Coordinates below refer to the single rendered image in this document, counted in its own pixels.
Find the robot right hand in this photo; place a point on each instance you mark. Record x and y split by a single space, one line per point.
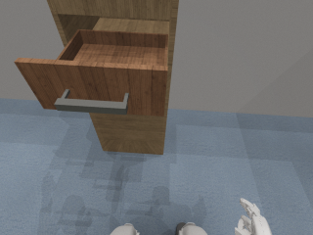
258 224

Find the robot left thigh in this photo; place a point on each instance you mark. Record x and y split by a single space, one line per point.
125 230

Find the cabinet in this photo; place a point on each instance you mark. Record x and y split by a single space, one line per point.
139 134

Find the drawer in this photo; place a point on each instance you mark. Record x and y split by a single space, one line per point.
103 65

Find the robot right thigh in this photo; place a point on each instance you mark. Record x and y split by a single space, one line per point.
192 230

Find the handle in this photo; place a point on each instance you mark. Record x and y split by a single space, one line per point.
92 106

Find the robot thigh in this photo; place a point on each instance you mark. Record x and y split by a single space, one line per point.
192 230
125 230

